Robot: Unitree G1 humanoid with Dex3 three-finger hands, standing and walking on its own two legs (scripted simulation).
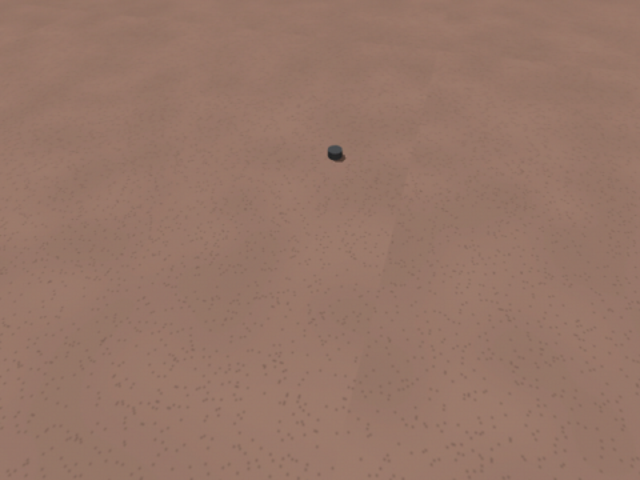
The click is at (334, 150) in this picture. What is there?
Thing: low tin
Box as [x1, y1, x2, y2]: [328, 145, 341, 159]
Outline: 330,146 328,148 328,157 331,159 340,158 341,148 336,145
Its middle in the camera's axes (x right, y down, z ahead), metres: +0.08 -0.44 +2.05
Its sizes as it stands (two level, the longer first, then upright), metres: 0.077 0.077 0.042
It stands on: the floor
